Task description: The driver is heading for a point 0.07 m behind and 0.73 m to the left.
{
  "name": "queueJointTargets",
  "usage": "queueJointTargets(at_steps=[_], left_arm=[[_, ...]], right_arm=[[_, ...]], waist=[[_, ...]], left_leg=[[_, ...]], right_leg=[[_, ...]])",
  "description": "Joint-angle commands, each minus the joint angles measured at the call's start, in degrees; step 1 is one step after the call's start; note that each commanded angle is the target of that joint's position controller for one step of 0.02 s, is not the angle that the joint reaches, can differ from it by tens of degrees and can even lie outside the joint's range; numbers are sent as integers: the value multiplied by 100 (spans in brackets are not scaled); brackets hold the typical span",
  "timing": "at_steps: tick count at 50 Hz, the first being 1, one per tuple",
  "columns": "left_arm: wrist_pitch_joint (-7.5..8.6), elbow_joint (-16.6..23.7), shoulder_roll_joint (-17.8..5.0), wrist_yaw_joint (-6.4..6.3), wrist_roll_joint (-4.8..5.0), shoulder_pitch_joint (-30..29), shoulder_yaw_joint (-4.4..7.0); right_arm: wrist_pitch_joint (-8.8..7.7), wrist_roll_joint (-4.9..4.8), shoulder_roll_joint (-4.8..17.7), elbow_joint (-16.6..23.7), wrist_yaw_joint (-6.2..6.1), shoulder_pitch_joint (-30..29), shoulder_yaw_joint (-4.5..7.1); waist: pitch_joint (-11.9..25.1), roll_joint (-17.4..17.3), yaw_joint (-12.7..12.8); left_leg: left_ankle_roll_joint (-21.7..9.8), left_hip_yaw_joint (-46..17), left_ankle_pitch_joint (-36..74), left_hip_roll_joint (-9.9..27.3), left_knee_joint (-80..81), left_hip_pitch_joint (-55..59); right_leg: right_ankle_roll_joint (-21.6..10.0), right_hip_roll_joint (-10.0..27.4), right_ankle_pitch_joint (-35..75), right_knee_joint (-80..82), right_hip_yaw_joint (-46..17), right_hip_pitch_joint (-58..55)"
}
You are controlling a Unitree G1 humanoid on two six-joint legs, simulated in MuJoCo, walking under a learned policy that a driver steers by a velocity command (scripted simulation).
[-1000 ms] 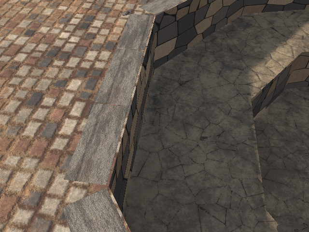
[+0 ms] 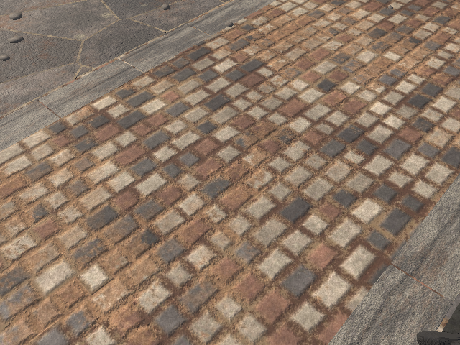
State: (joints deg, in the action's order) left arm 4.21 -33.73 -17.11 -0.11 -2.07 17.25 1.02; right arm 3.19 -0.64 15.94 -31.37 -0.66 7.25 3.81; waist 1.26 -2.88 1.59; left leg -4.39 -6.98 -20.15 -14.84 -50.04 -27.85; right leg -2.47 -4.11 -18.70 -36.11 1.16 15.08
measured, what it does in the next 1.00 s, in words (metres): walks ahead, turning left: left foot, then right foot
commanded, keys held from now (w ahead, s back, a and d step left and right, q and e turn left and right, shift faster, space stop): w+q+shift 0.34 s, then q+shift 0.50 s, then w+q+shift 0.16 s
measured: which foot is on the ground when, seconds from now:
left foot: up 0.00-0.32, down 0.34-0.68, up 0.70-1.00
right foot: down 0.00-0.36, up 0.38-0.70, down 0.72-1.00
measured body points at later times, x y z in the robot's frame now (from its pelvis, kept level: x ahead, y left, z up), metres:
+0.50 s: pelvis +0.35 +0.25 -0.01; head +0.41 +0.27 +0.43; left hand +0.33 +0.54 -0.12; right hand +0.58 +0.08 -0.14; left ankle +0.36 +0.28 -0.72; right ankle +0.32 +0.03 -0.58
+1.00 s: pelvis +0.58 +0.44 +0.01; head +0.56 +0.49 +0.46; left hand +0.39 +0.70 -0.11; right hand +0.92 +0.48 -0.04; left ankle +0.51 +0.58 -0.68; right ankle +0.73 +0.39 -0.72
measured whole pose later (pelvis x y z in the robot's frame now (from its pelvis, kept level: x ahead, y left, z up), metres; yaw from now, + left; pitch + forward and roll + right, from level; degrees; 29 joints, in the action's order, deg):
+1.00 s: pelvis +0.58 +0.44 +0.01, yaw +60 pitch +1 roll -4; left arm 2.7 -38.3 -18.6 -1.8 0.8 12.2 5.2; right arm 2.1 -1.8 18.2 -33.4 0.8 5.9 2.6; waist -2.9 1.8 2.3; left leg 1.1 -2.3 -17.2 5.9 -53.9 -35.2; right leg 2.1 2.7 -11.7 -28.6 7.8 17.5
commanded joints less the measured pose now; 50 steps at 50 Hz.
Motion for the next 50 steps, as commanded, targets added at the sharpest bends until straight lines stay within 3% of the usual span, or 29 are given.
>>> queueJointTargets(at_steps=[1,3,5,7,12,14,16,17,18,19,20,21,22,23,25,27,29,31,33,34,35,36,37,38,39,41,43,46,50], left_arm=[[-55,284,-802,-153,-176,-119,309],[88,155,-652,-90,-57,59,250],[230,-212,-670,-2,-81,634,281],[245,-513,-693,37,-159,1138,312],[271,-1003,-804,-4,-182,1282,366],[185,-1204,-978,-19,-129,1227,396],[0,-1136,-1468,9,-58,1122,511],[-56,-1001,-1580,44,13,883,532],[-10,-822,-996,129,-57,1122,414],[92,-51,-579,271,6,783,280],[206,233,-934,283,-31,-19,307],[232,273,-764,220,80,-276,251],[189,128,-582,141,53,-87,180],[390,284,-636,-154,157,-578,263],[373,377,-792,-234,214,-168,316],[354,528,-740,-179,122,-588,325],[353,786,-252,-139,-29,-1323,175],[444,664,-70,-86,63,-1208,142],[438,635,-345,-76,245,-1084,316],[362,551,-570,-101,287,-686,414],[281,336,-506,-167,272,16,449],[165,185,-250,-292,129,782,358],[135,356,-416,-400,-252,842,313],[211,403,-264,-371,-305,511,267],[209,635,-283,-456,-116,-141,349],[16,771,-186,-562,114,-970,258],[-59,626,-527,-418,183,-1470,360],[-43,291,-967,-222,225,-1343,580],[4,71,-994,-101,365,-1255,692]], right_arm=[[-241,365,999,840,337,-1373,267],[-193,378,742,503,467,-884,176],[-155,387,607,389,562,-996,102],[-148,382,534,565,532,-1634,35],[-330,307,227,903,795,-2373,-213],[-366,303,140,772,759,-2030,-265],[-372,213,551,283,502,-264,-81],[-416,210,892,-149,374,1327,109],[-413,273,1403,-271,283,1363,318],[-342,172,2197,-64,197,1265,501],[-271,139,2140,-38,89,1875,560],[-322,146,2090,-279,57,1711,543],[-396,130,1761,-414,9,1550,471],[-567,-240,1461,-86,96,932,344],[-715,-150,1288,-120,66,309,302],[-688,-227,883,-296,-24,238,204],[-628,-192,713,-574,-175,680,181],[-375,-238,594,-634,-359,768,220],[-297,-216,876,-567,-430,858,312],[-320,-201,919,-434,-410,640,333],[-356,-165,804,-431,-341,572,321],[-314,-75,386,-379,-221,393,163],[-315,140,30,-31,-143,502,-21],[-328,-140,565,157,67,1248,68],[-252,-237,844,137,119,956,78],[-70,-115,867,103,72,676,129],[48,-71,568,121,44,1005,22],[-85,-89,475,15,105,621,-52],[-136,-124,706,-165,161,463,64]], waist=[[-894,849,-85],[-662,234,-181],[-554,253,130],[-928,235,465],[-1248,650,516],[-981,934,226],[365,1316,-621],[1247,1291,-1371],[1442,430,-1053],[2187,-1182,-722],[2504,-319,-1113],[1809,-143,-896],[947,385,-506],[1058,1375,-356],[715,827,242],[88,750,335],[-250,587,68],[218,374,-23],[764,2,50],[900,-56,323],[1029,444,743],[1393,500,1155],[1817,815,892],[2736,1621,347],[2176,1399,379],[899,183,-169],[20,129,-682],[342,690,-404],[468,1101,-340]], left_leg=[[226,-781,270,867,-2323,-3306],[290,-495,753,1093,-3070,-3088],[240,-198,1054,1315,-3605,-3269],[153,151,861,1480,-3567,-3662],[-78,1273,995,1888,-839,-2111],[-423,1847,421,1520,-133,-888],[-633,2006,-383,857,-68,839],[-810,1734,-29,591,477,2824],[-824,30,-358,1380,864,4378],[-1518,-3445,-194,2883,2147,5649],[-1467,-3850,1356,2838,2553,5773],[-1544,-3330,2839,2817,2528,5095],[-1428,-2534,4306,2604,2357,4019],[-1250,-2545,3330,2275,2809,3476],[-1303,-2499,4660,2411,2980,2406],[-923,-1309,4895,1636,3097,1193],[-467,-893,6245,1029,2757,431],[208,-663,5437,429,2050,-245],[762,-1110,5086,312,1485,-558],[1084,-1066,4344,126,776,-610],[1391,-617,1695,-246,-575,-795],[1255,-270,-1790,-294,-2215,-1007],[1142,-349,-2854,124,-4117,-1121],[1192,-1098,-2478,714,-5324,-1841],[1034,-764,-1848,1206,-5285,-2369],[1017,-456,-1326,1460,-4924,-2062],[918,-209,-726,1934,-3280,-1080],[658,439,481,2068,-1121,181],[354,995,385,1984,180,946]], right_leg=[[-861,2752,-2510,2472,-3566,-1206],[-648,2201,-1273,2324,-2336,-1368],[-578,1986,-325,2364,-1479,-1718],[-424,1854,289,2550,-808,-1947],[-76,1694,1506,3302,842,-1359],[-68,1787,4586,2839,1426,-1440],[-72,1976,7363,419,1445,-1764],[21,1979,7289,-1456,1339,-980],[232,1703,2552,-3351,1045,942],[605,531,-1094,-5703,598,3078],[469,715,-331,-5934,-391,3558],[473,792,-42,-5876,-385,3553],[584,1019,-116,-5606,-265,3327],[630,999,-422,-5442,-681,3078],[841,1259,-457,-5185,-846,2884],[756,1197,-346,-3570,-509,2353],[723,562,324,-2395,45,2006],[694,-220,2004,-226,349,398],[654,-704,3152,541,283,-1314],[629,-517,3727,912,1,-1998],[537,-41,5194,1564,-376,-2951],[65,1099,5455,1396,-1209,-3723],[-562,2571,8477,210,-2185,-3658],[-1916,3747,7182,44,-3807,-4201],[-1930,3340,5069,616,-3928,-3536],[-1432,2696,2758,1344,-2961,-1449],[-1096,2340,1759,1810,-2037,738],[-739,1747,445,2181,-632,1219],[-498,2107,-1151,2275,-358,747]])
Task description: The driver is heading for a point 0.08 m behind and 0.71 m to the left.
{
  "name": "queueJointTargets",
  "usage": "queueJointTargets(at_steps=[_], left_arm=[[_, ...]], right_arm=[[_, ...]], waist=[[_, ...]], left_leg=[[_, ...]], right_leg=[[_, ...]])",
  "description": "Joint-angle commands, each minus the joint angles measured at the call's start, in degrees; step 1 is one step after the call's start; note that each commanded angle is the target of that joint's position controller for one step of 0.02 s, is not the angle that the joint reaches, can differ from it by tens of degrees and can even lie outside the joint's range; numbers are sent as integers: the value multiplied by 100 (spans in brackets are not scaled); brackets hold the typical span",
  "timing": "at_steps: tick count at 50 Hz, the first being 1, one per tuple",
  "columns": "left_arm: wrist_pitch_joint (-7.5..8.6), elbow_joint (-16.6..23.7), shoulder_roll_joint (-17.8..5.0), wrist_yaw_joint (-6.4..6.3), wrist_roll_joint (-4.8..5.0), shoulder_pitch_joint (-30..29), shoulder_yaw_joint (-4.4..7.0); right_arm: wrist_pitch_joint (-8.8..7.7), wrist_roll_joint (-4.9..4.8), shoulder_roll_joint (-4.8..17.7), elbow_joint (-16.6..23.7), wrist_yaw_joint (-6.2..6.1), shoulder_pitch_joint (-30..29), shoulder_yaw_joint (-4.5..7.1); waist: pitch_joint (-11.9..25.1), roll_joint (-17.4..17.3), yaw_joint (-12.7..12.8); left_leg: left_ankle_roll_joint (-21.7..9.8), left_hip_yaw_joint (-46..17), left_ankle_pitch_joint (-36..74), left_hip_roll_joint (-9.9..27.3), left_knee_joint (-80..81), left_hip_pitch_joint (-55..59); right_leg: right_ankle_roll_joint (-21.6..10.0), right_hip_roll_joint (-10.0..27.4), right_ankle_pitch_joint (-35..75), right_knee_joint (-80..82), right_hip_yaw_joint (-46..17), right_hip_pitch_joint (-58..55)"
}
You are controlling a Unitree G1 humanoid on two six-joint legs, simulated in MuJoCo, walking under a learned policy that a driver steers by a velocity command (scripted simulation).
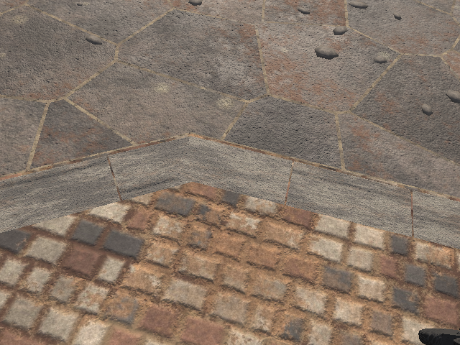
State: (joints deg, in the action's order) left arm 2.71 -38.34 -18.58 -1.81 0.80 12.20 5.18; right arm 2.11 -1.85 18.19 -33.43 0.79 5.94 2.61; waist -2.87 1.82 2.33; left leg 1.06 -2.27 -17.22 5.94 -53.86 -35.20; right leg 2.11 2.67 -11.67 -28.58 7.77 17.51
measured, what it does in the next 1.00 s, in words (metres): walks ahead, turning left: left foot, then right foot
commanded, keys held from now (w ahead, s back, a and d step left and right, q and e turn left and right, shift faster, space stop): w+q+shift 1.00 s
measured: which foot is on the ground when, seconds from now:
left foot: up 0.00-0.06, down 0.08-0.46, up 0.48-0.88, down 0.90-1.00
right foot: down 0.00-0.06, up 0.08-0.42, down 0.44-0.88, up 0.90-1.00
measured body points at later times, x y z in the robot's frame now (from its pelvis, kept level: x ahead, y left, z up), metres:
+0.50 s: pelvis +0.34 +0.07 -0.01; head +0.37 +0.08 +0.43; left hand +0.44 +0.39 -0.07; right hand +0.48 -0.20 -0.13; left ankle +0.11 +0.11 -0.67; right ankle +0.46 -0.02 -0.73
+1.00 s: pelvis +0.69 +0.34 -0.02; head +0.71 +0.36 +0.43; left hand +0.53 +0.56 -0.14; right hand +0.98 +0.26 -0.15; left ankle +0.71 +0.37 -0.73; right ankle +0.71 +0.12 -0.60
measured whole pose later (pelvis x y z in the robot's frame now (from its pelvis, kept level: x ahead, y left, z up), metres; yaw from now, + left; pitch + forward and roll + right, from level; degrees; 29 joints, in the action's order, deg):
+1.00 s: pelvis +0.69 +0.34 -0.02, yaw +56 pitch -1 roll +1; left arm 3.8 -41.9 -13.1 0.0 -2.3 16.2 0.3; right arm 0.1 1.4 18.7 -43.6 0.7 14.7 3.4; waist -4.4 -1.0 1.3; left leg -11.8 3.2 -16.4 -12.8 -39.1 -22.1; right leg 1.7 4.6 -21.3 -81.0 -1.9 18.1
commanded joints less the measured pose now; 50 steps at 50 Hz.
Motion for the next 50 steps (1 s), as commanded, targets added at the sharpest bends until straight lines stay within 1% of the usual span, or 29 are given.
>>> queueJointTargets(at_steps=[1,2,3,4,5,6,8,11,17,20,21,22,23,24,25,26,27,31,35,38,40,42,43,44,45,46,47,48,50], left_arm=[[127,487,-817,84,95,-737,285],[-13,327,-736,226,-436,-224,182],[-140,233,-567,268,-544,-110,158],[-202,414,-80,335,-582,-603,-19],[-181,1026,467,330,-526,-977,-222],[-71,1362,113,357,-534,-1707,-192],[68,1025,-473,431,-481,-1197,-86],[-76,723,-557,451,-383,-793,-93],[-132,916,-258,466,-182,-1761,-278],[-77,769,-424,345,-126,-1022,-207],[-37,485,-647,250,-152,-59,-90],[5,201,-991,120,-236,1210,63],[52,99,-1585,-6,-429,2364,209],[56,247,-1682,23,-446,1620,196],[22,449,-1031,36,-430,699,87],[9,449,-596,56,-381,473,-9],[21,318,-407,74,-370,505,-56],[239,-319,-60,179,-221,1044,-166],[378,-565,-144,197,-233,947,-180],[381,-809,-329,132,-243,1224,-157],[330,-838,-684,72,-224,1434,-96],[170,-753,-1120,6,-223,1215,9],[85,-610,-1216,3,-239,878,36],[29,-538,-1093,50,-292,706,31],[34,-329,-402,172,-382,659,-122],[132,387,-409,171,-225,921,-173],[284,486,-641,173,-252,358,-195],[354,467,-618,174,-230,263,-235],[243,370,-516,146,-431,245,-296]], right_arm=[[-29,21,499,-60,12,738,232],[43,556,611,51,221,732,208],[21,527,633,-284,290,1459,288],[-55,443,911,-543,238,2460,363],[-130,366,1292,-89,142,2068,315],[-143,333,1349,4,14,1888,409],[-256,428,1188,-56,-105,1707,384],[-459,345,844,-158,-84,1495,272],[-597,247,961,-451,-40,1775,403],[-646,235,1040,-505,-30,1526,434],[-665,250,1088,-504,1,1371,443],[-707,263,1044,-494,49,1187,426],[-777,207,308,-257,32,1170,239],[-768,85,108,-47,21,1383,115],[-653,225,364,-280,-7,1297,131],[-579,374,496,-338,68,1021,155],[-518,426,459,-377,161,833,157],[-265,447,56,-93,405,188,9],[-229,404,82,271,481,-567,-85],[-239,398,21,391,589,-1201,-183],[-264,365,96,263,543,-1000,-158],[-282,333,465,-113,407,286,7],[-296,327,726,-490,310,1539,157],[-297,289,959,-867,165,2417,345],[-217,158,1348,-825,18,1852,500],[-143,374,1828,-474,19,1530,543],[-136,359,1587,-498,-47,1830,556],[-201,335,1333,-668,-95,1691,507],[-419,323,1074,-715,-169,1310,402]], waist=[[788,544,-509],[897,41,-474],[888,-339,-755],[396,-1795,-1337],[143,-2470,-1069],[-153,-1517,-1225],[-57,-604,-720],[-48,-725,-386],[-60,-628,-681],[186,-752,-260],[602,-470,222],[1314,16,885],[2207,1482,1190],[2200,2541,526],[1296,1508,199],[834,629,162],[509,205,96],[-150,375,-64],[-432,266,-324],[-746,-50,-240],[-386,160,-427],[416,468,-1189],[969,543,-1738],[1311,149,-1962],[874,-1221,-1268],[1847,-1472,-774],[1711,-434,-1031],[780,-29,-743],[162,414,-186]], left_leg=[[-282,781,6,-202,831,2003],[-467,1212,-865,-582,1145,2566],[-611,1051,-1131,-832,1344,3322],[-1085,-928,-2507,-141,2313,3759],[-1763,-4087,-3815,738,3854,3805],[-2108,-5183,-4429,1253,4908,3591],[-1943,-4038,-3093,943,4423,3159],[-1722,-2588,-1515,154,4512,2355],[-1654,-2286,-179,-51,4310,2506],[-1366,-2401,1207,48,3852,2088],[-1188,-2182,2110,-203,2843,1746],[-1004,-1724,2374,-718,1117,1067],[-885,-1103,-55,-1347,-1201,-119],[-866,-815,-1199,-1482,-2283,-1075],[-907,-648,-480,-939,-2761,-1337],[-880,-440,-77,-642,-2614,-1258],[-825,-389,116,-416,-2357,-1083],[-737,-297,499,-153,-2164,-1415],[-761,179,1303,-227,-1145,-1253],[-1029,1056,1540,-488,366,-455],[-1209,1464,1429,-960,758,404],[-1382,1373,938,-1288,836,1799],[-1555,1076,726,-1353,1027,3140],[-1713,514,566,-1251,1562,4684],[-1894,-917,336,-459,1634,5060],[-2982,-3901,-105,630,2743,6316],[-2846,-4452,-762,742,3643,5940],[-2639,-4189,-651,651,3993,4967],[-2399,-3217,514,133,3971,3400]], right_leg=[[-847,1453,-2251,1379,-857,603],[-600,1359,-3143,814,-380,895],[-470,950,-3456,-629,130,1301],[-258,211,-2934,-3675,673,2755],[-106,-250,-2688,-4761,-327,4711],[-71,27,-1973,-4868,-947,5283],[7,313,-845,-4098,-1083,4298],[191,308,-370,-3011,-848,2809],[225,-29,501,-938,-849,1738],[51,-194,269,-494,-807,-103],[-48,-324,-38,-421,-698,-1386],[-180,-9,-510,-569,-891,-2983],[-366,1541,-3474,192,-2845,-4348],[-551,2372,-4639,1755,-5765,-3921],[-749,2324,-4628,1652,-5444,-3038],[-822,2112,-3846,1431,-4430,-2423],[-793,1846,-2833,1439,-3495,-1927],[-527,1472,-250,1639,-1491,-1496],[-390,1172,1673,1950,67,-1223],[-265,927,3149,2215,851,-1269],[-235,1018,6096,1563,1000,-1734],[-266,1257,7623,-182,909,-1931],[-379,1348,7583,-1648,745,-1479],[-360,1039,5047,-3589,679,-346],[-215,-60,-1128,-5742,614,1388],[-49,-398,-1817,-6882,-514,3085],[-82,-121,-1280,-6476,-1133,3357],[-108,107,-1001,-5795,-1182,3307],[17,400,-1159,-4973,-1213,2538]])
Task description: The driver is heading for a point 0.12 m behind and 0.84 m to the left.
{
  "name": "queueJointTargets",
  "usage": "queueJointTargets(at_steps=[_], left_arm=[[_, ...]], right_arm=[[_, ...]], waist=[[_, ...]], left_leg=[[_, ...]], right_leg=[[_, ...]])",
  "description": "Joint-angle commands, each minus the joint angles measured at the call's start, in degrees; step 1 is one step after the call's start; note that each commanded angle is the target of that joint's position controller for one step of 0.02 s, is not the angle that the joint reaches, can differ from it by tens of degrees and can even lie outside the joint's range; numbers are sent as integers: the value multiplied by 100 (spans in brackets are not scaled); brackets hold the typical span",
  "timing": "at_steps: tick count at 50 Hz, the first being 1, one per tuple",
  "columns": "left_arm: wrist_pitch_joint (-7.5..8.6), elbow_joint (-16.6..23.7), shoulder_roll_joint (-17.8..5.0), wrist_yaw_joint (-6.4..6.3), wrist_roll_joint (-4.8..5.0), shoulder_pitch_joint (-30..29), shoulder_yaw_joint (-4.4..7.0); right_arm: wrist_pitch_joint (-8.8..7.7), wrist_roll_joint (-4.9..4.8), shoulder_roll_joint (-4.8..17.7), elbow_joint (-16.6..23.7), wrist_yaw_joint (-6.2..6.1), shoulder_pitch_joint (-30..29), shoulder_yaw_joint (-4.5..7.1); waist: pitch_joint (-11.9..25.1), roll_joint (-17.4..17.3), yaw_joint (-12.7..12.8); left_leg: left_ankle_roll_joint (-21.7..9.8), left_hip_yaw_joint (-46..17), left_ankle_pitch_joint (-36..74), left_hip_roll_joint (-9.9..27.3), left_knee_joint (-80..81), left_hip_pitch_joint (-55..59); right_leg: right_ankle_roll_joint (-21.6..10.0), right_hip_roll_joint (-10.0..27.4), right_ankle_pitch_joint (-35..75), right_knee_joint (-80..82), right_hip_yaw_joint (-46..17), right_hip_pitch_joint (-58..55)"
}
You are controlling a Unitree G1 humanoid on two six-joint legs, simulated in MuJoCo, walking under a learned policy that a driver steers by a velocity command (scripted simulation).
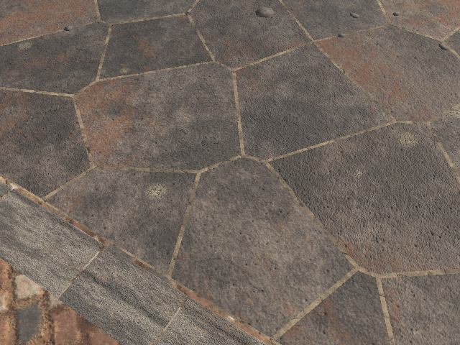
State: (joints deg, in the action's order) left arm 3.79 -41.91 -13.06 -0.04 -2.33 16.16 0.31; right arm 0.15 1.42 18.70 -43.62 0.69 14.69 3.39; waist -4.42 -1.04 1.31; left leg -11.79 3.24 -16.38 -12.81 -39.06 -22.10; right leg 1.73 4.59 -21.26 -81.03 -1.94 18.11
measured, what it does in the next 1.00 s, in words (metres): walks ahead, turning left: right foot, then left foot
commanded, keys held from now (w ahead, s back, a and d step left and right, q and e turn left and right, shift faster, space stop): w+shift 0.10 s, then shift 0.40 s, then q+shift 0.36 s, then w+q+shift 0.14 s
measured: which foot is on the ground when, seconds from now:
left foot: down 0.00-0.28, up 0.30-0.76, down 0.78-1.00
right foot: up 0.00-0.28, down 0.30-0.80, up 0.82-1.00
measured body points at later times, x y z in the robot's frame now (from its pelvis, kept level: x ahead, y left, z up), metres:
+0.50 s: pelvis +0.39 -0.06 +0.03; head +0.44 -0.04 +0.48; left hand +0.44 +0.21 -0.09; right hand +0.58 -0.31 -0.08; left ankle +0.35 +0.08 -0.62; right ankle +0.49 -0.13 -0.70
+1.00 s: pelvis +0.50 +0.01 +0.04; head +0.51 +0.06 +0.49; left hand +0.53 +0.34 -0.06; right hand +0.75 -0.19 -0.04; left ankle +0.47 +0.09 -0.70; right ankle +0.59 -0.13 -0.65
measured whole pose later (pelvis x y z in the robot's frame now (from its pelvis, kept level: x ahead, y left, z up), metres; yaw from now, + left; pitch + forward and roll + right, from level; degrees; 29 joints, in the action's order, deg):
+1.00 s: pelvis +0.50 +0.01 +0.04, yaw +32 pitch +4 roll -2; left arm 2.5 -41.4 -18.1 0.2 0.5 3.4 4.0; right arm 0.5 -2.0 17.0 -37.2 -1.2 15.3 5.2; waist -0.9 2.4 -1.8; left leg -4.9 -9.0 -10.4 -4.3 -23.8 -17.0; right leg 2.4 -1.0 -20.5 -49.3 -4.0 28.4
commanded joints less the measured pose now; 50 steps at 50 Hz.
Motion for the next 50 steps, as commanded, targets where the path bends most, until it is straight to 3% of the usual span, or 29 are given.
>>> queueJointTargets(at_steps=[1,3,5,8,11,12,13,14,15,16,17,18,19,20,22,24,26,28,32,38,39,40,41,42,43,44,45,47,50], left_arm=[[2,630,-1025,-13,-194,67,178],[-141,739,-836,46,-203,-253,121],[-110,1055,-568,125,-124,-1086,-4],[19,1046,-323,202,-22,-1425,-93],[64,1023,-541,136,-23,-1513,-24],[305,1356,-857,64,243,-2013,194],[394,1286,-1020,34,294,-1509,285],[456,1011,-1141,-3,255,-541,353],[429,637,-1353,-51,150,774,368],[433,433,-1288,39,-108,1206,275],[359,481,-1114,96,-24,1412,311],[323,484,-1191,83,100,716,412],[259,625,-886,4,175,35,365],[250,598,-673,-44,196,-328,238],[274,418,-651,31,149,-492,188],[306,286,-583,121,125,-818,163],[254,167,-840,112,127,-907,245],[136,116,-1176,10,196,-859,376],[-111,29,-1285,-150,216,-811,445],[-382,3,-1371,-255,337,-805,545],[-394,-63,-1295,-251,340,-632,541],[-358,32,-1108,-220,202,-587,493],[-312,466,-873,-175,31,-888,379],[-255,461,-952,-115,56,-1270,403],[-238,487,-996,-78,175,-1323,424],[-209,375,-976,-73,193,-1155,445],[-168,414,-1083,-65,180,-1271,486],[-96,515,-1069,3,273,-1561,514],[103,573,-933,62,322,-1821,502]], right_arm=[[-315,-33,821,284,-173,308,229],[-479,-81,636,200,-122,350,139],[-580,-59,575,74,-84,485,125],[-622,-215,520,-255,-21,1003,118],[-588,-194,655,-569,-98,1455,128],[-476,-392,242,-590,-215,1685,61],[-389,-313,575,-623,-266,1513,105],[-316,-217,786,-477,-269,970,171],[-296,-28,576,-189,-247,513,101],[-315,-31,-168,-360,-193,1766,-81],[-341,-139,325,-486,-109,2066,-50],[-306,-485,388,-389,-102,1790,-6],[-236,-344,535,-180,-171,869,-15],[-149,-291,516,-23,-196,301,28],[-14,-194,158,52,-204,411,2],[-3,-199,-230,12,-258,647,-98],[-44,-177,-314,78,-267,442,-164],[-35,-224,-30,255,-203,34,-118],[151,-231,401,721,-130,-757,64],[218,-273,284,1031,34,-851,229],[195,-271,393,978,19,-579,306],[184,-261,1022,904,-85,-60,526],[166,-155,1599,972,-154,115,654],[65,-124,1164,1012,-132,183,551],[-14,-160,1055,1032,-142,-24,517],[-44,-339,880,1024,-155,-148,502],[-29,-494,746,1037,-162,-203,458],[-36,-412,755,1119,-190,-285,421],[-123,-314,859,1109,-270,-146,456]], waist=[[230,703,141],[-2,620,179],[-275,411,-52],[-135,383,-428],[167,-1,-621],[372,274,-537],[721,11,-56],[1085,-291,563],[1954,-64,1032],[3029,1753,464],[3720,1471,693],[3136,1399,447],[2160,297,445],[1342,-181,230],[721,-60,-182],[720,256,-452],[1064,504,-428],[1216,682,-260],[858,694,-36],[647,598,-18],[758,393,-110],[985,-681,-195],[1244,-1849,-176],[1666,-884,-459],[1582,-517,-313],[1644,-97,-171],[1522,-96,-196],[1105,-578,-208],[835,-657,-293]], left_leg=[[-1056,-3375,672,1876,2534,1504],[-948,-2891,796,1598,2793,595],[-740,-2403,1322,1298,3082,107],[-173,-1764,4007,1092,2809,268],[208,-1782,5477,1246,2228,1544],[374,-2254,5084,1441,1528,1838],[466,-2197,5425,1522,968,2287],[705,-1967,5483,1377,-117,2094],[1018,-1704,3505,1014,-2060,1117],[1425,-1860,-2359,-14,-4604,-560],[1464,-2364,-2246,133,-5170,-821],[1498,-2232,-1741,523,-5270,-1576],[1490,-1573,-1240,898,-4798,-1548],[1462,-1336,-1022,1034,-4574,-1496],[1376,-1171,-987,1246,-3752,-790],[1433,-953,-621,1412,-2253,-208],[1508,-816,129,1445,-1163,222],[1525,-734,822,1479,-751,170],[1360,-670,684,1675,-499,-199],[949,-137,406,1495,759,-81],[756,-296,1103,1404,1322,466],[280,-1553,3073,2021,1712,1554],[-993,-3593,4379,3159,1688,2601],[-1131,-3536,4511,3163,1677,2770],[-858,-3082,4338,2925,1635,2677],[-492,-2814,2565,2541,1752,2589],[-340,-2905,598,2418,2072,2386],[-344,-3220,-1500,2178,2637,1800],[-307,-3206,-1331,2002,2669,1481]], right_leg=[[134,341,-273,611,-204,2151],[239,510,-209,1556,-5,1835],[204,504,990,2723,247,1567],[-134,1,3178,4154,655,524],[-433,-541,3311,4877,751,291],[-352,-770,3013,5242,386,3],[-336,-796,3212,5457,436,-223],[-416,-609,4037,5731,434,-1145],[-748,333,5898,5009,-289,-2955],[-1858,2095,8561,4333,-2363,-4876],[-2055,2161,8778,4608,-3055,-5092],[-2307,2321,6346,5090,-3140,-4632],[-2002,1849,5233,5612,-2600,-3267],[-1878,1589,4722,5964,-2155,-2067],[-1700,1047,4961,6382,-1244,-625],[-1573,653,5366,6517,-495,27],[-1569,615,5822,6484,-48,-36],[-1564,796,5183,6529,79,-345],[-1492,1135,2845,6687,49,-495],[-1075,1303,2514,5838,370,-1204],[-772,1018,2526,5234,649,-1043],[-293,370,1820,3718,1133,-75],[237,-660,-1315,2145,986,1897],[217,-606,-1638,1308,-121,2233],[140,-525,-1239,1146,-320,2339],[83,-355,-699,1591,-389,2360],[49,-275,-348,2101,-379,2335],[53,-461,92,2778,-265,2033],[80,-663,289,3943,-295,1579]])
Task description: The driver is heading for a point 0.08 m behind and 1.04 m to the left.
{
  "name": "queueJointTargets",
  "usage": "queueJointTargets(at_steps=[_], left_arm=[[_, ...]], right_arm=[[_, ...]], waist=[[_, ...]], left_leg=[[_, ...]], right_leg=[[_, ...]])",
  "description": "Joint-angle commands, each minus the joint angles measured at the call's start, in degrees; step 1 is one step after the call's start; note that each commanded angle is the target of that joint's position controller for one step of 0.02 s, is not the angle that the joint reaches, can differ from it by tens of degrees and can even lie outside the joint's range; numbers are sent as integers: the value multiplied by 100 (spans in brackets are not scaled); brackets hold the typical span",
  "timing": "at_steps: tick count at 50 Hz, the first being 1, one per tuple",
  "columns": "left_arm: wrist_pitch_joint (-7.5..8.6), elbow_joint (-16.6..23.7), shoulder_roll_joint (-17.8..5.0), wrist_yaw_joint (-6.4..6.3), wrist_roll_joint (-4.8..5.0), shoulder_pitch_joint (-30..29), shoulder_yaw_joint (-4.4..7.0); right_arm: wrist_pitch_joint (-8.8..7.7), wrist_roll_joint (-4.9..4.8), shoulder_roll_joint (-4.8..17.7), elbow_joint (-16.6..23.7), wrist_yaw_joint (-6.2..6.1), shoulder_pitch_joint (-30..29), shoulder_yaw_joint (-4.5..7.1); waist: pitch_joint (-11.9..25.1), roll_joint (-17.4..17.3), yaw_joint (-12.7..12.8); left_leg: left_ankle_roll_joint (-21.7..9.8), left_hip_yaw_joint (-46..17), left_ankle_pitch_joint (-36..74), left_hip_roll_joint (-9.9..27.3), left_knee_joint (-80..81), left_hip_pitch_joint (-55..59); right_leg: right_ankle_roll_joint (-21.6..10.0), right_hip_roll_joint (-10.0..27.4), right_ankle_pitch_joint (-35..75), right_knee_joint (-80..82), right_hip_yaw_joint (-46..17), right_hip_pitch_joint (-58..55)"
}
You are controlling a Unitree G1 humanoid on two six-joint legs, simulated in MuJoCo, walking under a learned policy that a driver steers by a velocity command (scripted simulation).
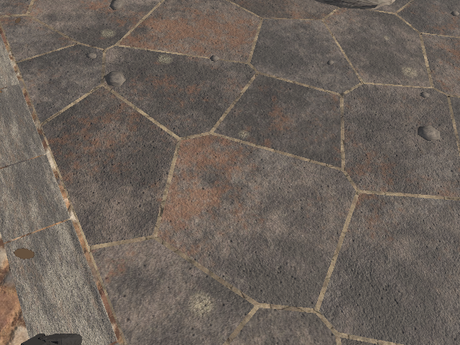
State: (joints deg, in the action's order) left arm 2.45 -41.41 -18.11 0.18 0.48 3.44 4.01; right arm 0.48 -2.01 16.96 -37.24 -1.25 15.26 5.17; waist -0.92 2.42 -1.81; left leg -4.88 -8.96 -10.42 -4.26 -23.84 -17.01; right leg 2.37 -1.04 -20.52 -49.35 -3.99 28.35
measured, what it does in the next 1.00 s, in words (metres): walks ahead, turning left: right foot, then left foot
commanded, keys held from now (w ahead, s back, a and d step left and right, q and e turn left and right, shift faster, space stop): w+q+shift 1.00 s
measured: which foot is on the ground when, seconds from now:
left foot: down 0.00-0.18, up 0.20-0.62, down 0.64-1.00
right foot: up 0.00-0.16, down 0.18-0.64, up 0.66-1.00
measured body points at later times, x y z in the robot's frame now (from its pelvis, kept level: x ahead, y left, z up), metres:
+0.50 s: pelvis +0.23 +0.02 -0.02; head +0.26 +0.02 +0.43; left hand +0.05 +0.26 -0.13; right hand +0.56 -0.08 -0.09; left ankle +0.29 +0.19 -0.67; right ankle +0.12 -0.15 -0.75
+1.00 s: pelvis +0.58 +0.31 -0.03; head +0.61 +0.34 +0.42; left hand +0.57 +0.65 -0.08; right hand +0.81 +0.11 -0.14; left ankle +0.41 +0.19 -0.75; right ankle +0.85 +0.37 -0.71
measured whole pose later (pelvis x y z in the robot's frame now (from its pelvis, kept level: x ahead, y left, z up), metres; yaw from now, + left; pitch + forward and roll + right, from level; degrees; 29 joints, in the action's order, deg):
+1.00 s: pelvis +0.58 +0.31 -0.03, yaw +55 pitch +2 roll +0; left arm 2.6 -32.2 -16.2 1.4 -2.1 0.2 -0.7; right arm -3.8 0.0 20.0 -46.5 0.6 25.6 4.1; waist -2.3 -0.7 -6.4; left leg -9.6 -14.9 -24.2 -10.0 -17.5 7.2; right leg 2.1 5.7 -1.0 -35.6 -3.0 39.6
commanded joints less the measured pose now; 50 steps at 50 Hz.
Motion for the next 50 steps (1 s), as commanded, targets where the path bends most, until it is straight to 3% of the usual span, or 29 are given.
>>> queueJointTargets(at_steps=[1,3,4,6,8,9,10,11,13,14,16,21,24,26,28,30,31,32,33,34,35,36,37,39,42,44,46,48,50], left_arm=[[296,539,-355,63,37,-605,116],[371,584,-286,102,74,-655,108],[16,414,-275,132,-337,-225,9],[-149,565,-314,64,-206,-215,18],[-94,365,-449,-34,-100,709,80],[-24,199,-842,-111,-162,1513,185],[40,203,-1525,-186,-350,2015,303],[54,286,-1575,-171,-413,1483,341],[56,405,-787,-98,-280,1041,152],[67,383,-661,-92,-236,1065,100],[138,197,-577,-89,-214,1416,67],[296,-199,-362,8,-241,2137,14],[337,-432,-371,-37,-262,2440,0],[309,-621,-454,-84,-277,2711,5],[272,-674,-682,-155,-249,2676,17],[135,-646,-1151,-236,-246,2545,111],[89,-526,-1283,-226,-235,2321,138],[77,-447,-1180,-173,-280,2162,126],[111,-13,-389,-19,-277,2158,-32],[252,584,-708,-9,-180,1722,-32],[365,733,-798,-1,-160,1041,-42],[418,708,-680,-20,-152,1156,-108],[376,653,-639,-34,-251,1169,-132],[123,493,-589,-5,-468,1625,-155],[-41,909,-393,57,-452,702,-236],[-14,1134,-238,113,-354,62,-313],[25,1169,-200,154,-267,-160,-338],[44,1199,-314,136,-221,-317,-310],[60,1061,-597,50,-221,166,-201]], right_arm=[[-170,16,1066,455,-93,-133,289],[-167,-8,1091,458,-94,-73,290],[-100,521,1341,286,175,71,341],[-68,434,1071,394,385,-167,289],[-75,353,949,542,380,-710,245],[-142,338,638,662,317,-931,146],[-226,217,72,962,281,-1126,-38],[-245,312,297,997,246,-991,-68],[-197,485,660,801,361,-992,14],[-165,502,666,698,472,-837,30],[-82,496,586,675,623,-897,-7],[-20,457,417,836,689,-1643,-142],[-27,460,319,998,791,-2312,-249],[-49,448,173,1058,831,-2630,-347],[-50,431,114,972,765,-2419,-384],[-62,403,450,619,632,-1135,-242],[-97,384,753,266,537,81,-87],[-117,383,1058,-137,395,1077,114],[-23,302,1628,-74,274,474,285],[68,406,1915,205,238,681,326],[66,401,1718,-10,157,914,320],[-15,352,1494,-194,114,790,265],[-128,352,1313,-237,70,566,198],[-283,317,1032,-194,19,144,44],[-467,258,969,-242,114,128,-4],[-525,290,995,-291,157,197,28],[-559,226,1101,-395,194,406,81],[-551,171,1214,-513,189,610,120],[-521,178,1401,-575,136,629,162]], waist=[[472,-1009,-17],[399,-1102,-43],[484,-1668,-109],[181,-1325,13],[142,-737,669],[291,-43,1071],[629,1401,1231],[331,982,779],[-49,251,482],[3,367,405],[-101,534,466],[-572,327,592],[-928,293,699],[-1015,216,747],[-676,396,432],[152,691,-371],[746,750,-905],[1200,403,-1292],[1231,-1272,-469],[2087,-890,-603],[1479,-282,-762],[605,-39,-390],[196,224,-72],[-134,164,464],[-698,-168,436],[-821,-251,278],[-585,-356,82],[-380,-408,-64],[107,-399,157]], left_leg=[[-976,-1974,-1865,1087,1078,885],[-940,-2049,-1906,999,959,593],[-833,-1811,-2096,659,872,488],[-737,-2018,-2172,535,762,-375],[-468,-1979,-2453,314,44,-1661],[-205,-1504,-2750,-28,-968,-2676],[35,-355,-2576,-635,-2842,-3394],[33,-203,-1698,-146,-3769,-3841],[90,25,-888,353,-4285,-3699],[161,124,-672,438,-4374,-3477],[233,338,-222,559,-4780,-3494],[181,580,441,650,-4576,-3800],[37,1214,485,702,-3516,-3539],[-209,1703,220,577,-2792,-3151],[-498,2199,-40,99,-2208,-1928],[-748,2140,-610,-312,-2086,-485],[-950,1855,-824,-444,-1886,998],[-1101,1208,-829,-298,-1275,2754],[-1501,-1349,-1817,1170,-790,4232],[-2191,-3715,-2216,1883,217,4743],[-1996,-3427,-1727,1825,682,4261],[-1857,-2959,-1061,1719,865,3181],[-1695,-2406,-471,1409,888,2261],[-1649,-1682,-38,938,965,1048],[-1600,-1422,-179,532,1500,-384],[-1360,-1203,486,244,1521,-762],[-1134,-1191,1571,273,1450,-576],[-987,-1317,2528,441,1214,119],[-708,-1352,4137,433,240,842]], right_leg=[[29,-159,273,1055,-89,365],[48,-242,311,1443,-82,-28],[87,-207,121,1172,349,-274],[123,-245,157,1556,309,-981],[28,-133,555,2287,209,-2687],[-124,559,16,2526,-314,-3849],[-436,2242,-2215,3639,-2483,-4274],[-763,2748,-3120,4090,-3875,-3649],[-753,2278,-2355,3786,-2585,-3010],[-637,1932,-1803,3819,-1846,-2898],[-569,1613,-802,3943,-858,-2812],[-509,1514,636,4141,517,-2863],[-443,1455,1549,4386,1210,-2947],[-337,1414,3009,4287,1676,-3229],[-257,1463,6538,3621,2056,-3255],[-328,1769,8711,1845,2035,-3395],[-474,1894,8552,421,1921,-2793],[-417,1671,6331,-1403,1869,-1534],[-99,522,-355,-3538,1700,1023],[-43,121,-508,-4522,512,2065],[-94,446,4,-4249,73,2409],[-121,684,132,-3600,89,2227],[-67,871,-8,-3070,69,1791],[111,1026,-437,-2513,48,1161],[292,1056,-65,-1144,359,847],[273,878,1259,-96,451,344],[118,628,2350,734,493,-341],[-42,413,2505,1245,502,-657],[-163,78,1922,1625,466,-1443]])
Keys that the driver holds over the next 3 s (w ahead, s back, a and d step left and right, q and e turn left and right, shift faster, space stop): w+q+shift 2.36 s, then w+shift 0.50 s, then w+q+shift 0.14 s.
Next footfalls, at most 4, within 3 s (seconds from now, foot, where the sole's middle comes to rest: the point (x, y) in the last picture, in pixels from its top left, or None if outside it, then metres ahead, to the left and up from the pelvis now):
0.18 right None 0.16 -0.14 -0.78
0.64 left None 0.44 0.22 -0.78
1.04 right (83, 214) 0.87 0.43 -0.78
1.50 left None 0.81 0.90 -0.78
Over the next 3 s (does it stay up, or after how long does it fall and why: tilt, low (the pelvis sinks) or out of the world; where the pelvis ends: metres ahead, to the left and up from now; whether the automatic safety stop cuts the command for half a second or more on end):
stays up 0.26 1.90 -0.02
